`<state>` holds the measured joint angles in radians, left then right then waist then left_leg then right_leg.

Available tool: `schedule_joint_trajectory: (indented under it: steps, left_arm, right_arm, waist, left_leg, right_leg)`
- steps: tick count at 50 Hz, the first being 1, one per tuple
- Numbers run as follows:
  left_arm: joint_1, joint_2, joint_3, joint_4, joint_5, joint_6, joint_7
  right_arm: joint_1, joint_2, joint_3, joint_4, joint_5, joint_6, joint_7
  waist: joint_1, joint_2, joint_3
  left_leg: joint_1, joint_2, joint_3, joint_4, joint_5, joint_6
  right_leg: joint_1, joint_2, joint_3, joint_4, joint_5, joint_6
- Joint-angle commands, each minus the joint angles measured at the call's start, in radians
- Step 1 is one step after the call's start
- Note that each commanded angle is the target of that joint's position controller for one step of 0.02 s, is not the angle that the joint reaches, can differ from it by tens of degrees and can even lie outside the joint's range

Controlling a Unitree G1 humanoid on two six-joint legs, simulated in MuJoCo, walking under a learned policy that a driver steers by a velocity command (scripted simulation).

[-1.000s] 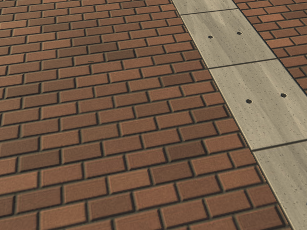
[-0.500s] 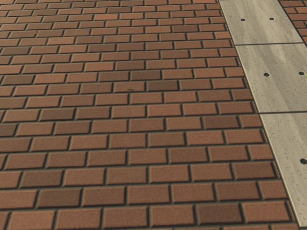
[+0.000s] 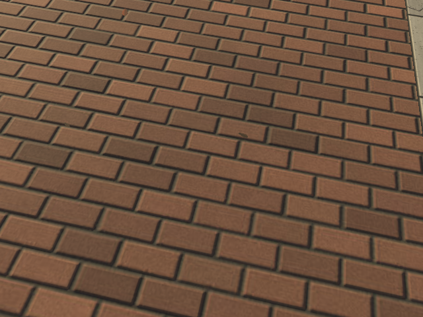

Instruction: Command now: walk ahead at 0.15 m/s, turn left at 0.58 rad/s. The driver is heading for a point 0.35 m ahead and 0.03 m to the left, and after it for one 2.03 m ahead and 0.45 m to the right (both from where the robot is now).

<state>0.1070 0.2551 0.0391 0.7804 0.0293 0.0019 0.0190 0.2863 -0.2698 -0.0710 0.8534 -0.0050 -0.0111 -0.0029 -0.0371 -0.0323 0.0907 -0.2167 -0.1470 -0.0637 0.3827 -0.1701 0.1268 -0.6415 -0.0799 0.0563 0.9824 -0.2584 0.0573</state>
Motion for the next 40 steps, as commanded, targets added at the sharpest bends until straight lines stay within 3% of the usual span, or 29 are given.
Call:
schedule_joint_trajectory:
  steps: [1,5,8,10,12,13,14,15,16,17,18,19,21,23,25,27,29,31,32,33,34,35,36,37,38,40]
  left_arm:
    - [0.036,0.086,0.017,-0.054,-0.004,0.007,0.002]
    - [-0.077,0.103,0.015,-0.096,-0.003,-0.002,-0.009]
    - [-0.094,0.104,0.011,-0.112,-0.006,-0.028,-0.015]
    - [-0.038,0.110,0.010,-0.106,-0.011,-0.046,-0.014]
    - [0.100,0.109,0.013,-0.072,-0.012,-0.065,-0.005]
    - [0.196,0.178,0.031,-0.057,0.002,-0.076,0.009]
    - [0.258,0.291,0.053,-0.061,0.014,-0.069,0.021]
    - [0.246,0.286,0.061,-0.044,0.010,-0.056,0.017]
    - [0.209,0.200,0.043,-0.059,0.005,-0.054,0.009]
    - [0.166,0.148,0.031,-0.064,-0.002,-0.056,0.003]
    - [0.149,0.120,0.021,-0.062,-0.003,-0.061,0.000]
    - [0.166,0.113,0.016,-0.049,-0.002,-0.071,0.000]
    - [0.207,0.121,0.016,-0.017,-0.009,-0.091,-0.013]
    - [0.207,0.127,0.016,0.003,-0.019,-0.094,-0.021]
    - [0.200,0.122,0.012,0.016,-0.026,-0.081,-0.023]
    - [0.245,0.135,0.017,0.043,-0.024,-0.066,-0.022]
    - [0.276,0.160,0.028,0.060,-0.023,-0.054,-0.020]
    - [0.251,0.177,0.037,0.054,-0.031,-0.044,-0.016]
    - [0.232,0.174,0.038,0.047,-0.041,-0.043,-0.014]
    - [0.233,0.136,0.028,0.022,-0.049,-0.048,-0.014]
    - [0.297,0.051,0.010,-0.005,-0.051,-0.043,-0.008]
    - [0.339,0.105,0.026,0.018,-0.041,-0.012,0.008]
    - [0.321,0.141,0.040,0.036,-0.022,0.007,0.008]
    - [0.281,0.125,0.043,0.037,-0.014,0.017,0.000]
    - [0.265,0.113,0.044,0.034,-0.013,0.027,-0.007]
    - [0.273,0.099,0.047,0.038,-0.009,0.045,-0.018]
  right_arm:
    - [0.053,-0.160,-0.038,-0.060,-0.002,0.003,-0.008]
    - [0.088,-0.163,-0.042,-0.070,-0.018,0.007,-0.001]
    - [0.102,-0.175,-0.047,-0.073,-0.025,-0.001,0.002]
    - [0.073,-0.183,-0.050,-0.084,-0.027,-0.007,0.004]
    - [-0.003,-0.178,-0.048,-0.104,-0.013,-0.012,0.005]
    - [-0.014,-0.122,-0.033,-0.123,0.000,-0.024,0.007]
    - [-0.005,-0.044,-0.010,-0.166,0.010,-0.034,0.012]
    - [0.029,-0.121,-0.020,-0.160,-0.023,-0.023,0.007]
    - [0.013,-0.147,-0.026,-0.139,-0.033,-0.017,0.011]
    - [-0.010,-0.136,-0.024,-0.130,-0.032,-0.015,0.024]
    - [-0.014,-0.114,-0.020,-0.124,-0.032,-0.012,0.034]
    - [-0.002,-0.100,-0.016,-0.118,-0.035,-0.009,0.040]
    - [0.030,-0.080,-0.009,-0.105,-0.033,-0.005,0.037]
    - [0.000,-0.068,0.000,-0.111,-0.031,-0.003,0.033]
    - [-0.071,-0.044,0.019,-0.123,-0.034,-0.001,0.033]
    - [-0.137,-0.026,0.034,-0.134,-0.024,0.000,0.030]
    - [-0.148,-0.045,0.035,-0.133,-0.014,-0.003,0.018]
    - [-0.102,-0.066,0.031,-0.119,-0.011,-0.014,0.000]
    - [-0.059,-0.083,0.027,-0.106,-0.020,-0.024,-0.011]
    - [-0.006,-0.146,0.012,-0.102,-0.037,-0.036,-0.025]
    - [0.039,-0.228,-0.004,-0.115,-0.034,-0.031,-0.032]
    - [0.064,-0.212,-0.011,-0.106,0.006,-0.010,-0.029]
    - [0.022,-0.151,0.005,-0.122,0.010,-0.004,-0.027]
    - [-0.056,-0.099,0.021,-0.135,0.004,-0.002,-0.033]
    - [-0.103,-0.074,0.031,-0.143,-0.005,0.001,-0.039]
    - [-0.121,-0.078,0.029,-0.142,-0.015,0.000,-0.048]
  waist:
    - [0.010,0.106,-0.170]
    - [-0.037,0.116,-0.094]
    - [-0.042,0.123,-0.071]
    - [-0.007,0.128,-0.080]
    - [0.090,0.098,-0.095]
    - [0.130,-0.022,-0.146]
    - [0.128,-0.250,-0.195]
    - [0.080,-0.194,-0.145]
    - [0.067,-0.065,-0.067]
    - [0.056,-0.015,-0.011]
    - [0.047,-0.038,0.005]
    - [0.044,-0.080,-0.007]
    - [0.028,-0.091,-0.078]
    - [0.016,-0.099,-0.105]
    - [0.028,-0.117,-0.107]
    - [0.062,-0.139,-0.111]
    - [0.070,-0.144,-0.116]
    - [0.034,-0.117,-0.119]
    - [0.003,-0.081,-0.128]
    - [-0.008,0.022,-0.198]
    - [0.008,0.238,-0.292]
    - [-0.014,0.280,-0.355]
    - [0.006,0.155,-0.254]
    - [0.031,0.130,-0.169]
    - [0.052,0.140,-0.123]
    - [0.069,0.171,-0.114]
  left_leg:
    - [0.112,0.268,-0.220,-0.031,0.600,0.094]
    - [0.161,0.290,-0.371,-0.101,0.066,0.139]
    - [0.175,0.290,-0.426,-0.072,0.060,0.146]
    - [0.123,0.274,-0.448,-0.030,0.101,0.123]
    - [-0.038,0.198,-0.415,0.070,0.046,0.059]
    - [-0.171,0.121,-0.325,0.248,-0.060,0.005]
    - [-0.405,-0.042,-0.114,0.498,-0.389,-0.046]
    - [-0.502,0.025,-0.067,0.631,-0.440,-0.047]
    - [-0.506,0.088,-0.082,0.690,-0.353,-0.046]
    - [-0.488,0.119,-0.072,0.688,-0.272,-0.058]
    - [-0.451,0.126,-0.066,0.665,-0.215,-0.072]
    - [-0.422,0.114,-0.057,0.666,-0.185,-0.088]
    - [-0.356,0.073,-0.053,0.668,-0.174,-0.111]
    - [-0.334,0.077,-0.008,0.586,-0.151,-0.128]
    - [-0.278,0.108,0.073,0.439,-0.097,-0.147]
    - [-0.203,0.099,0.100,0.317,-0.050,-0.150]
    - [-0.159,0.085,0.100,0.243,-0.026,-0.136]
    - [-0.062,0.089,0.080,0.113,0.036,-0.110]
    - [0.048,0.116,0.058,0.013,0.148,-0.095]
    - [0.213,0.269,-0.064,0.012,0.349,-0.064]
    - [0.381,0.534,-0.260,0.070,0.780,0.034]
    - [0.328,0.606,-0.352,0.037,0.761,0.152]
    - [0.249,0.552,-0.290,-0.008,0.606,0.150]
    - [0.164,0.494,-0.212,-0.045,0.496,0.119]
    - [0.100,0.450,-0.142,-0.077,0.449,0.090]
    - [0.040,0.401,-0.044,-0.094,0.436,0.078]
  right_leg:
    - [0.049,0.024,-0.022,-0.039,0.045,0.006]
    - [-0.012,0.030,0.014,-0.182,0.021,-0.002]
    - [0.040,0.063,0.018,-0.289,-0.039,-0.021]
    - [0.178,0.092,0.012,-0.378,-0.086,-0.039]
    - [0.468,0.111,-0.007,-0.577,-0.004,-0.062]
    - [0.661,-0.034,0.144,-0.660,-0.096,-0.097]
    - [0.830,-0.294,0.521,-0.787,-0.285,-0.197]
    - [0.745,-0.360,0.679,-0.796,-0.341,-0.262]
    - [0.672,-0.319,0.583,-0.784,-0.375,-0.265]
    - [0.603,-0.255,0.440,-0.797,-0.295,-0.237]
    - [0.569,-0.196,0.330,-0.808,-0.121,-0.213]
    - [0.568,-0.158,0.245,-0.790,0.131,-0.207]
    - [0.587,-0.132,0.131,-0.717,0.644,-0.220]
    - [0.596,-0.114,0.072,-0.685,0.841,-0.228]
    - [0.572,-0.079,0.039,-0.672,0.891,-0.222]
    - [0.552,-0.061,0.037,-0.642,0.893,-0.210]
    - [0.562,-0.071,0.081,-0.599,0.862,-0.207]
    - [0.538,-0.078,0.139,-0.540,0.738,-0.188]
    - [0.486,-0.058,0.147,-0.484,0.630,-0.160]
    - [0.395,-0.012,0.125,-0.365,0.432,-0.125]
    - [0.246,0.111,0.016,-0.140,-0.173,-0.096]
    - [0.204,0.164,-0.038,0.051,-0.453,-0.100]
    - [0.160,0.126,-0.010,0.153,-0.405,-0.098]
    - [0.142,0.100,-0.008,0.165,-0.332,-0.091]
    - [0.153,0.082,-0.007,0.148,-0.278,-0.075]
    - [0.197,0.086,-0.036,0.155,-0.209,-0.045]
